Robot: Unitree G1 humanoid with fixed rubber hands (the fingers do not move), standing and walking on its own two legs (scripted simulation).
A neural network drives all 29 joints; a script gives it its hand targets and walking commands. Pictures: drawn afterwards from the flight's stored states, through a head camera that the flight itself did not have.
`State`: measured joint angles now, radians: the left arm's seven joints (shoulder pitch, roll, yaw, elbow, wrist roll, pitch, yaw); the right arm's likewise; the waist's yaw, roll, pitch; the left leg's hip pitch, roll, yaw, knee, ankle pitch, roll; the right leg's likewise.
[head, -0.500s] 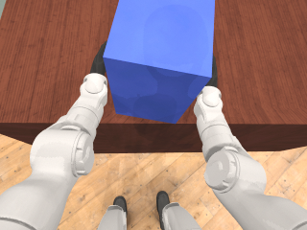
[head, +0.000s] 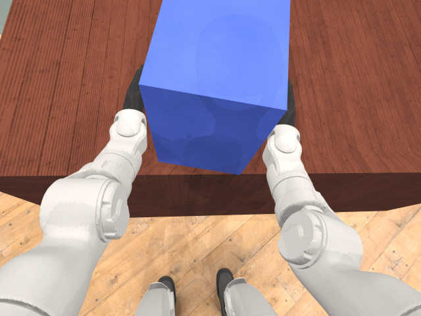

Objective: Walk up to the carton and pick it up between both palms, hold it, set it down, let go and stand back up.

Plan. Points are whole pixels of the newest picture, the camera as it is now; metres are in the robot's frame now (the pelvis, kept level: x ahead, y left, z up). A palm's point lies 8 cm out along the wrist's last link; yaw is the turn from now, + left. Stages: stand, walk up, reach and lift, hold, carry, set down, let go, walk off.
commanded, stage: reach and lift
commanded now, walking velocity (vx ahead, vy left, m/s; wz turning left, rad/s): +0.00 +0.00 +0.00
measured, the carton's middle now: (215, 72) +0.54 -0.03 +0.03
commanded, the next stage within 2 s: none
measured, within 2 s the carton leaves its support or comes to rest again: neither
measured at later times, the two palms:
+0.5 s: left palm (136, 106) +0.49 +0.11 +0.00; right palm (281, 120) +0.44 -0.15 +0.01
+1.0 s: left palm (137, 106) +0.48 +0.11 +0.00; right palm (281, 123) +0.44 -0.15 +0.01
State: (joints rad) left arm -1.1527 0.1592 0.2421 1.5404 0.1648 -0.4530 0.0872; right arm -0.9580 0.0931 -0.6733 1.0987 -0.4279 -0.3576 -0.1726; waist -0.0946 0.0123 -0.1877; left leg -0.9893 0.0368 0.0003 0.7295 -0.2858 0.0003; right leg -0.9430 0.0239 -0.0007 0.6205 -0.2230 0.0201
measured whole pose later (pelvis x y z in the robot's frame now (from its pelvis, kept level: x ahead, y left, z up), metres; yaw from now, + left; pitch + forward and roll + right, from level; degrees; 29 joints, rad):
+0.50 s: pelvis +0.00 +0.00 +0.00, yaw +0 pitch +31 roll -3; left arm -1.15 0.16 0.24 1.56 0.14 -0.47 0.09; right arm -0.96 0.09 -0.67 1.14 -0.40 -0.41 -0.18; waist -0.09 0.02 -0.19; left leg -0.99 0.04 0.00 0.74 -0.29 0.00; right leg -0.94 0.03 0.00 0.62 -0.22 0.02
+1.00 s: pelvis +0.00 +0.00 +0.00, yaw +0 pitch +31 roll -4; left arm -1.15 0.15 0.24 1.56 0.12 -0.48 0.08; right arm -0.96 0.08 -0.67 1.20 -0.36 -0.48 -0.19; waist -0.09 0.02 -0.19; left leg -1.00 0.04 0.00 0.74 -0.30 0.00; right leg -0.94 0.03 0.00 0.62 -0.22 0.02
